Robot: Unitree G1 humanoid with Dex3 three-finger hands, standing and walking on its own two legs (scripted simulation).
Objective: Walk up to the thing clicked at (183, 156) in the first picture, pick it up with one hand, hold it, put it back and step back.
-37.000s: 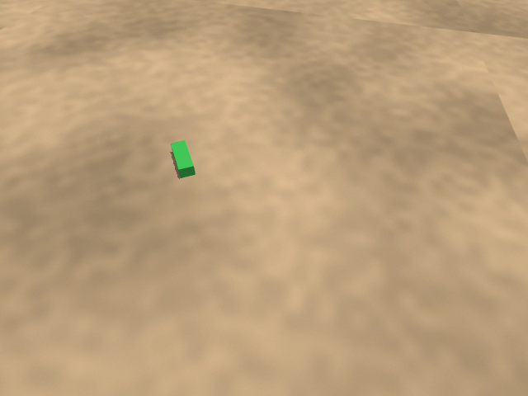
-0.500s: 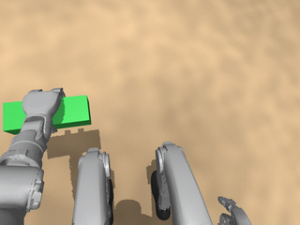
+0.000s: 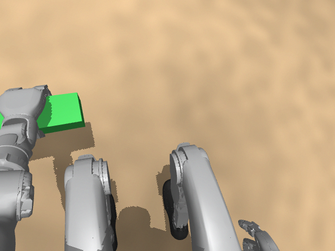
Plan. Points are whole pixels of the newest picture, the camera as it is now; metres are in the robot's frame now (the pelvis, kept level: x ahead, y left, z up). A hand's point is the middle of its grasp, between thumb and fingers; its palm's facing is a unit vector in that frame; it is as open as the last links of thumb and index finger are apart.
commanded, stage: crouch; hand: left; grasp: from above
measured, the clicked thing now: (35, 117) +0.44 +0.28 -0.20
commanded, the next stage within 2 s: lower in 0.32 s
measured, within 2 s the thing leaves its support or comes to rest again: rests again in 1.46 s
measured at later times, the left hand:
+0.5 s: hand (40, 119) +0.44 +0.27 -0.22, palm faces -0.45 -0.07 -0.89, open 11.1 cm
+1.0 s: hand (50, 121) +0.45 +0.27 -0.28, palm faces -0.44 -0.10 -0.89, open 11.1 cm
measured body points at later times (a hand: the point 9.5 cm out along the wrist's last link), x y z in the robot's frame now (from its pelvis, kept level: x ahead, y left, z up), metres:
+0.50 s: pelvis +0.00 +0.00 -0.04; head +0.24 +0.05 +0.33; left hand +0.46 +0.28 -0.17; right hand +0.05 -0.28 -0.16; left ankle +0.08 +0.12 -0.35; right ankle +0.09 -0.12 -0.35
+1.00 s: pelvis +0.00 +0.00 -0.08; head +0.25 +0.06 +0.29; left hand +0.46 +0.27 -0.23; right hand +0.03 -0.27 -0.17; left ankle +0.08 +0.12 -0.35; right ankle +0.09 -0.12 -0.35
